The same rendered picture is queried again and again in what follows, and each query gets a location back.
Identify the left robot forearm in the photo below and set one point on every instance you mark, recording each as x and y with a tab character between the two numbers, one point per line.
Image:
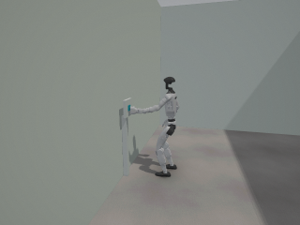
147	110

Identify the panel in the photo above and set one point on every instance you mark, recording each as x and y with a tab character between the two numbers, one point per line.
125	146

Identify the robot right thigh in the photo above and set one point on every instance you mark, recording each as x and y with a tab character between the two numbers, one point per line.
165	145

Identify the robot torso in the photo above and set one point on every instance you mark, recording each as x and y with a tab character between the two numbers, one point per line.
170	110

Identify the robot left hand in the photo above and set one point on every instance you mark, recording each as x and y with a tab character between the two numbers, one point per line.
133	110

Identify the robot right hand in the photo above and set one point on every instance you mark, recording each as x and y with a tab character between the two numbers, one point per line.
165	122

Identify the robot right upper arm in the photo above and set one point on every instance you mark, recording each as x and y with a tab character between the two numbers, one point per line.
177	105

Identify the robot left upper arm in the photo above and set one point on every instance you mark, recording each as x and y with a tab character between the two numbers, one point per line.
165	99

